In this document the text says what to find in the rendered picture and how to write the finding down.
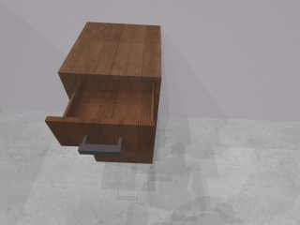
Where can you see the drawer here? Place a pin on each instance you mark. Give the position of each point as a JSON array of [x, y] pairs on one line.
[[104, 110]]

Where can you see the handle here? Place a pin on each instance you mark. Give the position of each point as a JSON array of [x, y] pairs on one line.
[[100, 149]]

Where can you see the cabinet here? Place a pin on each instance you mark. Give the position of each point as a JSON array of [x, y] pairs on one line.
[[119, 52]]

